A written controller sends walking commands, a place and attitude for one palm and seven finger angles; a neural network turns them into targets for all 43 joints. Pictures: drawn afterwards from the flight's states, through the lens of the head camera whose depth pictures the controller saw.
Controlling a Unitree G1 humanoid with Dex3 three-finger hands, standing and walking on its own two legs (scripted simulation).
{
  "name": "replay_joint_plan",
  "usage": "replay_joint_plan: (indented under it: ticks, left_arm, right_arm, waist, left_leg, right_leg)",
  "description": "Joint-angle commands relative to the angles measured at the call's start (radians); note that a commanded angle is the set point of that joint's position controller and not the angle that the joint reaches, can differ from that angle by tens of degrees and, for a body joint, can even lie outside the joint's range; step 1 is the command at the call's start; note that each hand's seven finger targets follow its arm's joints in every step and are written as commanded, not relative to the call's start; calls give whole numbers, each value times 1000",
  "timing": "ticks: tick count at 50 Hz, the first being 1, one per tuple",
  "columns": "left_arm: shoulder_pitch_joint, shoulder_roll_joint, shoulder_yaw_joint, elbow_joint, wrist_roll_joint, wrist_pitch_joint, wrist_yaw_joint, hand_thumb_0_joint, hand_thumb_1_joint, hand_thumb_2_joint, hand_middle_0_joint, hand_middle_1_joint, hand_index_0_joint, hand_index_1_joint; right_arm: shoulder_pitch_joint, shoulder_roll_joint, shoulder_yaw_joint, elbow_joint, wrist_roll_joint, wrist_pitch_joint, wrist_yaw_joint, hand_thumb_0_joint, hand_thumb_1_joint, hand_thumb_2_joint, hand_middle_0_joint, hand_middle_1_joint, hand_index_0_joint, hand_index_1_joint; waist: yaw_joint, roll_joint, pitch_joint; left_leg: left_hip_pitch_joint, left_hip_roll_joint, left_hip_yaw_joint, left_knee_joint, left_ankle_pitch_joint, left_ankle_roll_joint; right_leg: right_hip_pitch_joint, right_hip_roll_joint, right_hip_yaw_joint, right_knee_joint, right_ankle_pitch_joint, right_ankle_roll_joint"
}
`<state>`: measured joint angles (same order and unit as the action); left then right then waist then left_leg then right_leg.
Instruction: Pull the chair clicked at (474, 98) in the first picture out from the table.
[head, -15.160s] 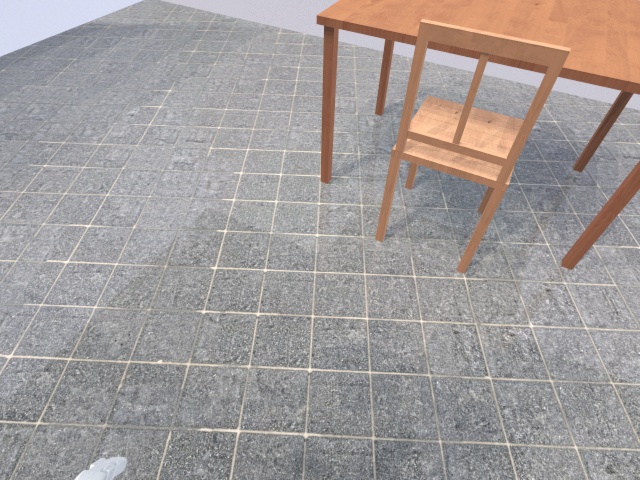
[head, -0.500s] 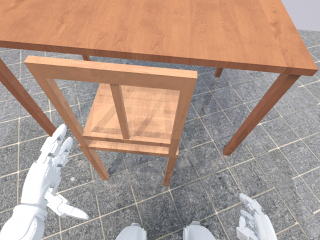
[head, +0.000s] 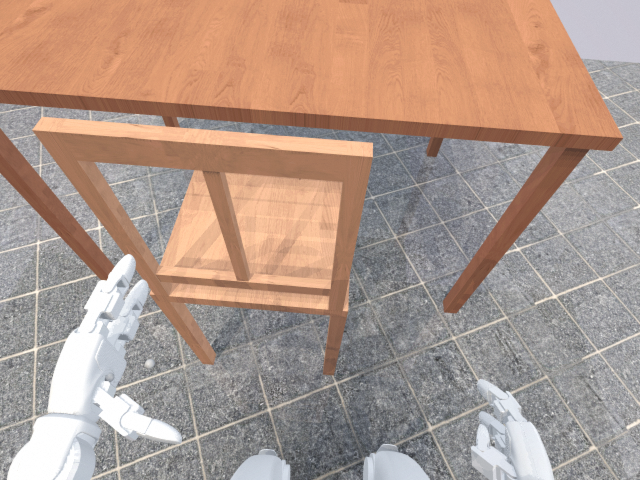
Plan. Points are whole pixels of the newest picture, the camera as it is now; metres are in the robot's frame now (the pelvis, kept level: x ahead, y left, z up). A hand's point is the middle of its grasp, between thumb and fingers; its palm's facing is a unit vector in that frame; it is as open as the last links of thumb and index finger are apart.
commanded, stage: aim the fingers beside a spindle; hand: left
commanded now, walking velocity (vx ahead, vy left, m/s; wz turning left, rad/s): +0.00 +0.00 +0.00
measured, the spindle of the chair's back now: (230, 232) +0.45 +0.15 -0.01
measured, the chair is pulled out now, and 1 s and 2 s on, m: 0.00 0.00 0.00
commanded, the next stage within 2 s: push the fingers through the gap in 2.00 s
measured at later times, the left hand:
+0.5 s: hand (172, 357) +0.25 +0.18 +0.02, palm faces -0.04 -1.00 -0.04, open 16.9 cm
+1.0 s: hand (199, 346) +0.27 +0.16 +0.00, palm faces -0.06 -1.00 -0.02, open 17.0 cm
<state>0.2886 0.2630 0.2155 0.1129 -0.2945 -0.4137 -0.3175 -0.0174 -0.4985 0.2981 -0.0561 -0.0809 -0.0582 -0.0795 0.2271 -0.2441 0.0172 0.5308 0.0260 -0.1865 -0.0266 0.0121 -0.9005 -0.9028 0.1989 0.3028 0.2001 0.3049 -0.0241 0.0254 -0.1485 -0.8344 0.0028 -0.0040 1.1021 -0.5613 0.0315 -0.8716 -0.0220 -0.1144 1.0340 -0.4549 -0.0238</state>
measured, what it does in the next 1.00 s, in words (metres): stands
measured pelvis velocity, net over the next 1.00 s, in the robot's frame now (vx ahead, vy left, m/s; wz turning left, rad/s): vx -0.01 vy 0.00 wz -0.01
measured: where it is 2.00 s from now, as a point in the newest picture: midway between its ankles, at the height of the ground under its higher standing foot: outside the picture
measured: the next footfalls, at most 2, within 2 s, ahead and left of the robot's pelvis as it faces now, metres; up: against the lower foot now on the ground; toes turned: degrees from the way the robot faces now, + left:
none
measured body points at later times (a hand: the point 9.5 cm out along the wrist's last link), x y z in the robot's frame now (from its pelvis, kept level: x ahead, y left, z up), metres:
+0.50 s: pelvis -0.01 +0.00 -0.01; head +0.08 +0.00 +0.43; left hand +0.25 +0.24 +0.03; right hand +0.16 -0.25 -0.10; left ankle -0.02 +0.10 -0.66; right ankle +0.03 -0.11 -0.66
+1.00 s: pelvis -0.01 +0.00 -0.03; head +0.09 +0.01 +0.41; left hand +0.27 +0.22 +0.00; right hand +0.16 -0.24 -0.12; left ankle -0.02 +0.10 -0.66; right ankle +0.03 -0.11 -0.66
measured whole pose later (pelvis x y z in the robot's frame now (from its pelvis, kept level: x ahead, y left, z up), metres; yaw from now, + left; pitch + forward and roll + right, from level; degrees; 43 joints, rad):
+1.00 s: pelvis -0.01 +0.00 -0.03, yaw +0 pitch +21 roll -2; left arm 0.11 0.21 0.12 0.22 -0.22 -0.45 -0.22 -0.02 -0.50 0.30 -0.06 -0.08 -0.06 -0.08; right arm 0.21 -0.25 0.01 0.53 0.01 -0.13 -0.01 0.01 -0.90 -0.90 0.20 0.30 0.20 0.30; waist -0.03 0.02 -0.17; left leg -1.00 0.00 0.01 1.23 -0.59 0.04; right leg -1.05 -0.03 -0.10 1.17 -0.49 -0.02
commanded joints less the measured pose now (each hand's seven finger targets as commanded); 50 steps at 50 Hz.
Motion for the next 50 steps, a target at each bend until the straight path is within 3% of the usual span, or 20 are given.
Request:
replay_joint_plan:
  ticks: [1, 3, 6, 8, 17, 20, 22, 26, 28, 30, 37, 39, 43, 45, 50]
  left_arm:
    - [-72, 131, 67, -199, -16, -76, 5, 0, -500, 300, -60, -80, -60, -80]
    - [-85, 108, 39, -186, -11, -78, 6, 0, -500, 300, -60, -80, -60, -80]
    - [-74, 122, 53, -186, -8, -85, 11, 0, -500, 300, -60, -80, -60, -80]
    - [-72, 101, 24, -193, 0, -85, 15, 0, -500, 300, -60, -80, -60, -80]
    - [-122, 143, 75, -164, 6, -107, 44, 0, -500, 300, -60, -80, -60, -80]
    - [-126, 119, 48, -165, 2, -108, 33, 0, -500, 300, -60, -80, -60, -80]
    - [-134, 102, 25, -153, 4, -105, 30, 0, -500, 300, -60, -80, -60, -80]
    - [-139, 89, 11, -150, 5, -106, 32, 0, -500, 300, -60, -80, -60, -80]
    - [-163, 93, 9, -136, 15, -105, 43, 0, -500, 300, -60, -80, -60, -80]
    - [-214, 92, -2, -153, 25, -114, 55, 0, -500, 300, -60, -80, -60, -80]
    - [-187, 97, 7, -129, 40, -114, 87, 0, -500, 300, -60, -80, -60, -80]
    - [-241, 73, -22, -127, 43, -113, 88, 0, -500, 300, -60, -80, -60, -80]
    - [-252, 75, -21, -111, 53, -111, 96, 0, -500, 300, -60, -80, -60, -80]
    - [-312, 55, -54, -114, 58, -113, 99, 0, -500, 300, -60, -80, -60, -80]
    - [-313, 68, -38, -101, 65, -114, 114, 0, -500, 300, -60, -80, -60, -80]
  right_arm:
    - [-13, -141, -63, -136, 9, -58, -16, 0, -900, -900, 200, 300, 200, 300]
    - [-10, -140, -63, -132, 8, -60, -16, 0, -900, -900, 200, 300, 200, 300]
    - [-12, -143, -66, -136, 7, -61, -14, 0, -900, -900, 200, 300, 200, 300]
    - [-10, -139, -64, -139, 6, -59, -10, 0, -900, -900, 200, 300, 200, 300]
    - [-17, -140, -67, -132, 2, -44, -11, 0, -900, -900, 200, 300, 200, 300]
    - [-17, -138, -66, -132, 3, -45, -8, 0, -900, -900, 200, 300, 200, 300]
    - [-15, -142, -65, -129, 3, -44, -8, 0, -900, -900, 200, 300, 200, 300]
    - [-15, -142, -68, -129, 3, -46, -6, 0, -900, -900, 200, 300, 200, 300]
    - [-13, -145, -67, -126, 1, -41, -5, 0, -900, -900, 200, 300, 200, 300]
    - [-18, -145, -66, -125, -2, -40, -5, 0, -900, -900, 200, 300, 200, 300]
    - [-19, -143, -67, -131, -6, -21, 3, 0, -900, -900, 200, 300, 200, 300]
    - [-24, -141, -65, -129, -6, -15, 5, 0, -900, -900, 200, 300, 200, 300]
    - [-21, -145, -66, -132, -6, -6, 6, 0, -900, -900, 200, 300, 200, 300]
    - [-23, -144, -65, -129, -7, -3, 5, 0, -900, -900, 200, 300, 200, 300]
    - [-20, -145, -68, -128, -10, 9, 7, 0, -900, -900, 200, 300, 200, 300]
  waist:
    - [-9, 19, -225]
    - [-16, 22, -219]
    - [-3, 16, -240]
    - [-7, 24, -247]
    - [-1, 0, -266]
    - [-1, 26, -281]
    - [-13, 9, -278]
    - [-9, 24, -269]
    - [-17, -6, -269]
    - [-16, 26, -276]
    - [-1, 6, -308]
    - [-16, 13, -293]
    - [-10, 14, -308]
    - [-25, 9, -305]
    - [-15, 5, -343]
  left_leg:
    - [75, -5, -37, -162, 355, -16]
    - [70, -5, -36, -152, 352, -15]
    - [59, -7, -37, -148, 349, -17]
    - [64, -6, -35, -144, 363, -16]
    - [2, -7, -27, -119, 314, -11]
    - [9, -9, -25, -115, 330, -13]
    - [6, -6, -31, -108, 339, -11]
    - [3, -6, -33, -104, 328, -15]
    - [-11, -5, -35, -96, 317, -12]
    - [-7, -5, -40, -93, 305, -15]
    - [-29, -7, -37, -83, 319, -15]
    - [-34, -8, -35, -74, 297, -15]
    - [-44, -6, -41, -70, 286, -15]
    - [-45, -6, -43, -62, 274, -13]
    - [-45, -6, -43, -51, 303, -15]
  right_leg:
    - [242, 17, 61, -112, 227, 2]
    - [226, 16, 62, -105, 229, 3]
    - [233, 13, 65, -96, 226, 1]
    - [227, 13, 65, -90, 240, 1]
    - [227, 13, 84, -73, 205, 2]
    - [231, 11, 86, -68, 226, 2]
    - [214, 13, 79, -60, 233, 2]
    - [186, 11, 75, -52, 216, 1]
    - [171, 12, 74, -43, 205, 2]
    - [145, 11, 73, -33, 183, -1]
    - [157, 12, 75, -14, 200, -4]
    - [132, 11, 76, -14, 184, -1]
    - [118, 12, 75, -3, 162, -4]
    - [103, 12, 75, -1, 155, -2]
    - [110, 12, 76, 18, 184, -3]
